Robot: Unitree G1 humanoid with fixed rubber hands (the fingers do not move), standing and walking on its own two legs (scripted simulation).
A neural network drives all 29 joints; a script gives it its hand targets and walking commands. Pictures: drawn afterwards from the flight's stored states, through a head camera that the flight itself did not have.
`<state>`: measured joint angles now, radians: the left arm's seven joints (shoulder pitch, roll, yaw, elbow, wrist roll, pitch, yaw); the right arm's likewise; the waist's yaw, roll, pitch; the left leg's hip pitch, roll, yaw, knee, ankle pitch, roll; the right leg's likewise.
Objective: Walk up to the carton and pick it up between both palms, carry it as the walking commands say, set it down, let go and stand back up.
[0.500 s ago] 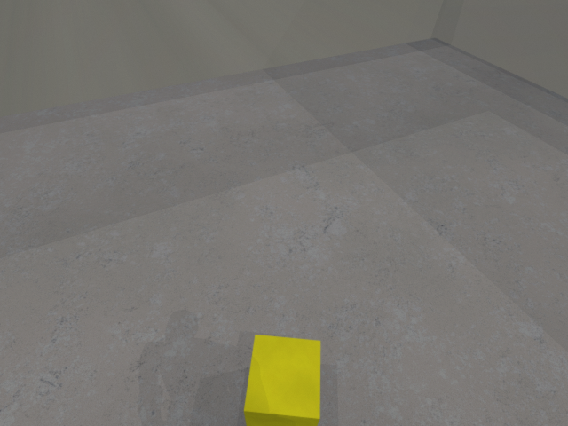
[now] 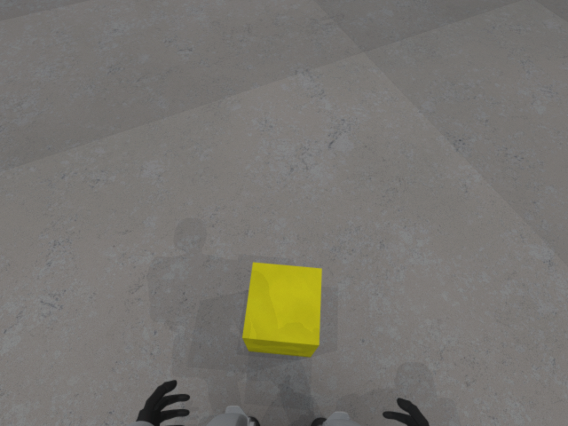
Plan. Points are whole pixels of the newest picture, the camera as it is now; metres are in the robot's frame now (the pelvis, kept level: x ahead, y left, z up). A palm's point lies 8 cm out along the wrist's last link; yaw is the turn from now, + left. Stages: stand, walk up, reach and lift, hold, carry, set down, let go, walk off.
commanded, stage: reach and lift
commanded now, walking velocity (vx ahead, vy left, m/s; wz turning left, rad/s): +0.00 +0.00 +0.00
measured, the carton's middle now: (283, 312) +0.43 +0.01 -0.61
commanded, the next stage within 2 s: none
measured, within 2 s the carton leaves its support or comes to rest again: neither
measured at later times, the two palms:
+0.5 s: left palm (171, 348) +0.25 +0.20 -0.16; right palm (408, 366) +0.25 -0.19 -0.16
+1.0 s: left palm (192, 266) +0.41 +0.20 -0.19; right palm (392, 283) +0.40 -0.19 -0.19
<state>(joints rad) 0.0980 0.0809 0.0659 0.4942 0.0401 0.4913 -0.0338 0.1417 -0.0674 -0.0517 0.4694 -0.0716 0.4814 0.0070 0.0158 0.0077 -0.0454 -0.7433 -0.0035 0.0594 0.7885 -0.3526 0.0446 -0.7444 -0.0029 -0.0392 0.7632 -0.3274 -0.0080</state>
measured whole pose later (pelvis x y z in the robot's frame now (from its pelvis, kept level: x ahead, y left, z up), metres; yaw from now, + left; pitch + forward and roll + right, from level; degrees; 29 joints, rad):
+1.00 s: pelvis -0.07 -0.01 -0.08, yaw +0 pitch +39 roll +0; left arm -1.01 0.28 0.21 0.90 -0.08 0.18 0.02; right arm -0.95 -0.19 -0.22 0.81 0.07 0.19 -0.12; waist -0.01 0.00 0.00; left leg -1.45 0.00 0.06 1.10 -0.33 0.05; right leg -1.46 -0.01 -0.04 1.09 -0.31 -0.02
